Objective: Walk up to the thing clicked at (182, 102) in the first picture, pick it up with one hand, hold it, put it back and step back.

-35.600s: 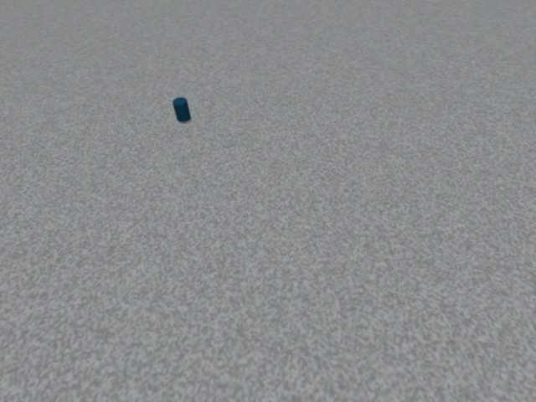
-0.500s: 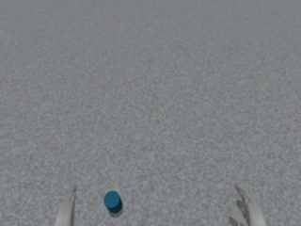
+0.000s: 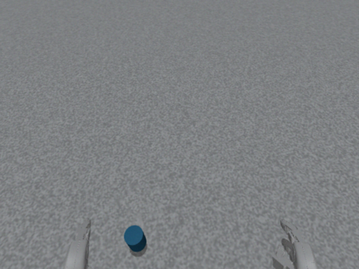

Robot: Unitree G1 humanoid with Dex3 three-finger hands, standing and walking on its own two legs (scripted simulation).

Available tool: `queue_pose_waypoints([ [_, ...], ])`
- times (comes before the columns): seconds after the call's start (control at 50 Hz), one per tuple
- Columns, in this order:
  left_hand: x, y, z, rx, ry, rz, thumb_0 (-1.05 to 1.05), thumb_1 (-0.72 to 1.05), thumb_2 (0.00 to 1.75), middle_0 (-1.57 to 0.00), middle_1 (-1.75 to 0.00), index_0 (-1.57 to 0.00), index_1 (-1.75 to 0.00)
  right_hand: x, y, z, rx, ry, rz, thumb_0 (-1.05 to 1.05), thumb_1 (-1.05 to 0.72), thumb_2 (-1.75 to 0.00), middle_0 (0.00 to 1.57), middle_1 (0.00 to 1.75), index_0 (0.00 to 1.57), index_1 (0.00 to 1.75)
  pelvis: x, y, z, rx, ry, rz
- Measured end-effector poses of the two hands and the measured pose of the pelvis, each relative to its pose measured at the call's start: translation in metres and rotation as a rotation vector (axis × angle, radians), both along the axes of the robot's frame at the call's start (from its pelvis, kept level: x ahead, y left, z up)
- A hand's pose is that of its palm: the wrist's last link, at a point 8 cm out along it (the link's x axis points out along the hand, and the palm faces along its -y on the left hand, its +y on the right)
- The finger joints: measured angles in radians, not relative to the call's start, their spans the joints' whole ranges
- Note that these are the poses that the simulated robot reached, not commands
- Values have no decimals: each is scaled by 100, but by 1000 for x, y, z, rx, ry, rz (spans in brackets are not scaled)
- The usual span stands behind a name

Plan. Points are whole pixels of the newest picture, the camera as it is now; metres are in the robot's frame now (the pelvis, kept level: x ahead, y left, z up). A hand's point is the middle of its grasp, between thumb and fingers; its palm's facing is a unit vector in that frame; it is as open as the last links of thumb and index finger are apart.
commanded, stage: home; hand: left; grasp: from the side
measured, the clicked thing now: (135, 238) +0.38 +0.24 -0.66
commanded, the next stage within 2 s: stand in 0.04 s
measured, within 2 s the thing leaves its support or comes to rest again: neither
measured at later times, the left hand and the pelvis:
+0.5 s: hand (105, 254) +0.18 +0.19 -0.06, palm faces +0.11 -0.96 -0.28, open 11.6 cm; pelvis +0.01 +0.00 +0.00, yaw +0 degrees
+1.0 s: hand out of the picture +0.07 +0.25 -0.11, palm faces +0.00 -0.94 -0.34, open 7.4 cm; pelvis +0.00 +0.01 +0.04, yaw +0 degrees
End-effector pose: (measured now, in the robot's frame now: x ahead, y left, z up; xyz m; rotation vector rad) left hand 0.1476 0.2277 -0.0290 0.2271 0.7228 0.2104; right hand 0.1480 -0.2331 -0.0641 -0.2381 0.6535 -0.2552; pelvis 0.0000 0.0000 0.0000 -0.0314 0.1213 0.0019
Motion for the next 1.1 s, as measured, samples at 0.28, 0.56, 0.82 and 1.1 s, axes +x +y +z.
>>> queue_pose_waypoints([
  [0.28,8,4,0,2,3,-1,-1,-46,15,-11,-13,-11,-14,7,2,0,-2,2,-2,2,-90,-90,20,30,20,30,7,3,0,-3,4,-1],
  [0.56,12,11,-13,37,19,-77,0,43,79,-20,-28,-20,-29,7,1,-9,-40,122,102,1,-90,-90,20,30,20,30,5,4,5,12,-40,-7],
  [0.82,-54,63,-51,52,337,-24,1,87,89,-20,-29,-21,-30,-58,-46,-12,-41,452,19,1,-90,-90,20,30,20,30,4,8,27,28,-118,-3],
  [1.1,-99,69,-44,35,496,53,1,91,90,-20,-30,-20,-30,-82,-31,-13,25,556,12,1,-90,-90,20,30,20,30,1,11,48,34,-173,3],
])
